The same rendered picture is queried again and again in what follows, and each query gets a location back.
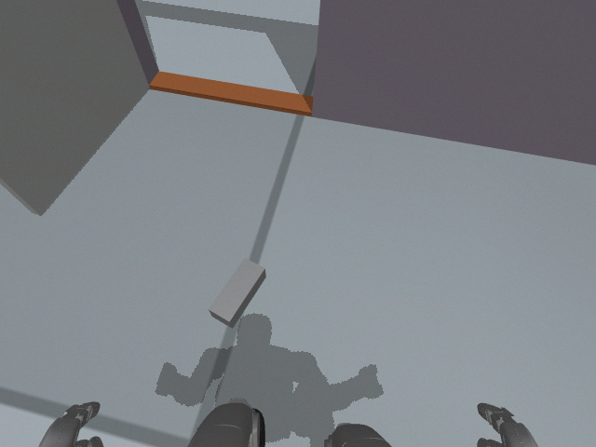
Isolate left robot hand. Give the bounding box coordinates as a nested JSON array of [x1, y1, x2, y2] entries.
[[38, 401, 103, 447]]

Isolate carton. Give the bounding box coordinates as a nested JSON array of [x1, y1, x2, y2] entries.
[[209, 258, 266, 329]]

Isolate right robot hand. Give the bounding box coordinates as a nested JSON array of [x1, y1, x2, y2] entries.
[[477, 403, 538, 447]]

